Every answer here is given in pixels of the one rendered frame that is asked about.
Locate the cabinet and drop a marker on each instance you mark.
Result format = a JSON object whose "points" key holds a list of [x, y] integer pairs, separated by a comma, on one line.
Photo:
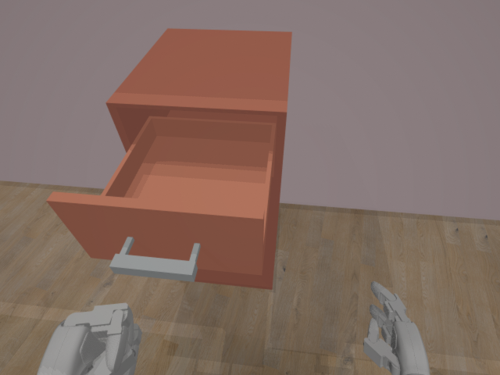
{"points": [[239, 75]]}

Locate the left robot hand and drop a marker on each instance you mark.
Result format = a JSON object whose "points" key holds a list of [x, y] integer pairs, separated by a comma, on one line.
{"points": [[102, 338]]}

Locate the drawer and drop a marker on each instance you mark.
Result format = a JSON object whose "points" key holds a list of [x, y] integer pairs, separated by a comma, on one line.
{"points": [[182, 181]]}

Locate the right robot hand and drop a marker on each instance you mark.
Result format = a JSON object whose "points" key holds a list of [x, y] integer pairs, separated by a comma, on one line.
{"points": [[399, 332]]}

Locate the handle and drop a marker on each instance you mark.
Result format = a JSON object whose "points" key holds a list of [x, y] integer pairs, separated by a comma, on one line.
{"points": [[143, 266]]}

